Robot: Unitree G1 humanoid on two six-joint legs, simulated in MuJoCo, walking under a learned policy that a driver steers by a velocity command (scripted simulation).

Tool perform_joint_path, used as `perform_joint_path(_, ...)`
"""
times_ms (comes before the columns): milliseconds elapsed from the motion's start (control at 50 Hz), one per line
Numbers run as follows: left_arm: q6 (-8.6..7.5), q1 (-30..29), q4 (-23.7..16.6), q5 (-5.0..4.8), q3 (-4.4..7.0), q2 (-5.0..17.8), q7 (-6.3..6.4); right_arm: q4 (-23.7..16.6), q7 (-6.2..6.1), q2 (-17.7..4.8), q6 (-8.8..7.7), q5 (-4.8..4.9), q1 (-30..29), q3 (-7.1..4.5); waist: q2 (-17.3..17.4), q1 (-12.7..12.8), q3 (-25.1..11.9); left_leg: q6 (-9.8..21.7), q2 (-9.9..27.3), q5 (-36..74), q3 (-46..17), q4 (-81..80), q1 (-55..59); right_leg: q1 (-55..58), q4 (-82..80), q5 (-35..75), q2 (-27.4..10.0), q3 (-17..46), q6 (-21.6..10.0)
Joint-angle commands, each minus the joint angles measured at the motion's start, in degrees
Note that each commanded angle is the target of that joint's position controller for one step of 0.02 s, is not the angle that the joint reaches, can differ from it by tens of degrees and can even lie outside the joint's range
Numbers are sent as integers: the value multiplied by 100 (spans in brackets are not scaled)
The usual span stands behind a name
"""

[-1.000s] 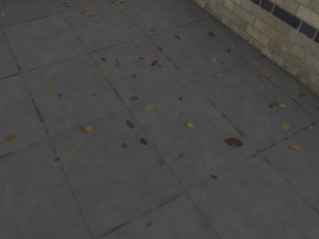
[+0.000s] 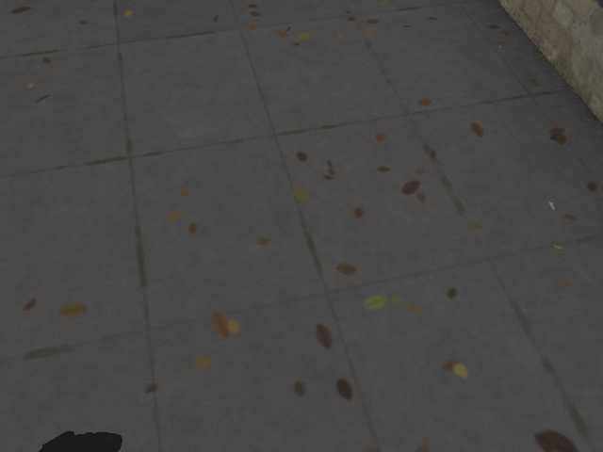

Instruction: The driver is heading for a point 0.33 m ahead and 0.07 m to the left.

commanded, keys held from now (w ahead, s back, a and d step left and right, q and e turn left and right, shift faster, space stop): w+q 0.18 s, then no key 0.82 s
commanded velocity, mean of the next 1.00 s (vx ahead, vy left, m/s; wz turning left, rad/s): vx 0.20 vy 0.00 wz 0.24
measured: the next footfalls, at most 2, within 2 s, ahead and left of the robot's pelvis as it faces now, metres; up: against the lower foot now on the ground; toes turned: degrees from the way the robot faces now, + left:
right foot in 0.20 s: +0.29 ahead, -0.15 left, +0.00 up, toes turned +11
left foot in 0.58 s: +0.32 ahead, +0.10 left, +0.00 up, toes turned +10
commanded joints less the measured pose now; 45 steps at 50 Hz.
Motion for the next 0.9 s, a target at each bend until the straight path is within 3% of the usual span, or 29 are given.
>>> perform_joint_path(20,-60,-374,-375,-39,29,196,-19,-354,-96,-965,-39,56,-105,-252,549,-33,-223,743,1051,818,-852,-516,-803,1037,-1220,1122,433,-360,84)
perform_joint_path(60,-106,-684,-450,-124,57,277,-71,-269,-112,-1018,2,79,111,-264,627,-164,-275,685,1165,515,-1139,-360,-564,1211,-1664,1275,586,-293,68)
perform_joint_path(120,-171,-740,-486,-173,173,522,-138,-212,-131,-943,59,99,211,-242,783,-102,-333,567,1390,229,-1749,152,103,1333,-2192,791,651,-62,-100)
perform_joint_path(160,-210,-290,-385,-192,274,646,-138,-238,-132,-897,94,69,77,-238,953,194,-402,423,1410,380,-1960,586,195,1935,-2453,392,657,-132,-336)
perform_joint_path(180,-233,211,-294,-150,357,782,-100,-267,-116,-710,86,43,66,-175,896,456,-694,244,1170,521,-1788,1166,19,2791,-2619,379,495,-114,-547)
perform_joint_path(200,-249,963,-265,-5,441,1091,-49,-367,-98,-339,61,-53,85,-41,323,762,-1423,-15,809,49,-1267,2721,-500,4092,-2480,611,-463,686,-957)
perform_joint_path(220,-163,1357,-60,110,548,1498,-69,-491,-115,-87,19,72,878,49,-1555,423,-2057,-452,-26,-2361,-441,4525,-2408,5749,-2781,567,-1725,3146,-1986)
perform_joint_path(240,-133,1343,-108,-46,458,984,-121,-348,-150,-640,19,80,960,-40,-1190,494,-1881,-600,352,-2579,-603,5360,-3003,5640,-2954,351,-1865,3770,-2035)
perform_joint_path(260,-101,1084,-189,-62,353,630,-113,-365,-168,-931,70,59,419,-133,-601,632,-1271,-716,468,-2158,-606,5688,-3072,5041,-2888,1179,-1617,2806,-1855)
perform_joint_path(280,-62,806,-216,-25,280,469,-131,-428,-194,-920,124,-15,63,-144,-159,570,-966,-804,599,-1910,-430,5650,-2900,4448,-2809,2259,-1337,1958,-1730)
perform_joint_path(300,-36,616,-151,-37,233,360,-153,-512,-198,-852,151,-81,-186,-152,-77,481,-676,-850,719,-1804,-357,5369,-2827,3954,-2809,3166,-1091,1400,-1687)
perform_joint_path(360,-36,396,89,-18,180,277,-184,-455,-161,-329,253,-32,-64,-30,-512,183,-568,-930,863,-1506,16,4135,-2065,3167,-3148,3758,-604,482,-1592)
perform_joint_path(420,53,195,253,-71,246,547,-133,-456,-151,-178,290,-94,-224,53,-580,131,-849,-989,912,-810,265,2892,-1298,2915,-3241,4070,-570,69,-1685)
perform_joint_path(520,186,357,507,-181,252,687,-107,-561,-98,-352,329,-93,-796,11,-535,331,-844,-802,847,42,403,1607,-594,2926,-3169,2807,-615,23,-1594)
perform_joint_path(560,214,276,565,-242,205,605,-111,-562,-90,-360,312,-130,-798,-22,-448,200,-734,-576,779,617,496,697,-28,2739,-2956,1815,-484,46,-1371)
perform_joint_path(580,202,451,652,-219,143,448,-120,-606,-114,-467,304,-180,-853,-45,-289,203,-692,-433,956,1222,261,279,354,2566,-2825,1208,-301,17,-1095)
perform_joint_path(600,168,618,650,-54,62,242,-129,-685,-172,-758,306,-236,-792,-91,207,310,-963,-216,1637,2743,-405,423,998,2278,-2407,328,17,-223,-748)
perform_joint_path(620,164,1259,755,29,1,41,-144,-716,-215,-798,367,-246,-998,-73,1018,722,-1176,319,2152,2964,-828,640,1201,2055,-2300,-1200,385,-552,-450)
perform_joint_path(640,241,1087,769,28,-29,60,-108,-727,-170,-385,389,-186,-1209,25,1038,594,-1149,436,2021,1832,-799,542,710,2400,-2450,-1146,342,-557,-288)
perform_joint_path(660,312,794,734,-2,10,245,-87,-739,-111,-297,387,-164,-1372,35,884,514,-783,202,1634,1046,-583,533,340,2462,-2548,-863,391,-619,-238)
perform_joint_path(680,367,676,769,-19,46,354,-55,-735,-81,-330,378,-175,-1389,24,745,437,-593,24,1420,827,-420,581,199,2400,-2517,-708,423,-667,-243)
perform_joint_path(720,448,751,790,-6,61,423,-31,-675,-48,-441,314,-165,-1278,2,704,434,-455,-71,1346,1066,-362,652,52,2492,-2548,-463,387,-614,-262)
perform_joint_path(800,451,747,901,-45,53,366,1,-590,-68,-349,263,-156,-1207,18,527,407,-620,-62,1300,1909,-278,891,230,2710,-2514,-22,328,-583,-270)
perform_joint_path(900,533,686,1039,-63,65,313,50,-465,-71,-325,263,-146,-1254,3,367,421,-615,-36,1262,1886,-258,874,199,2866,-2532,-39,326,-592,-231)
